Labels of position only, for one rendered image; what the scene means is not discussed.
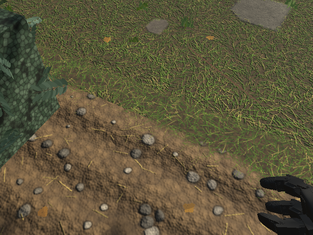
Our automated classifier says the robot right hand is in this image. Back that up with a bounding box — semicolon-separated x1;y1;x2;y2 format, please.
257;174;313;235

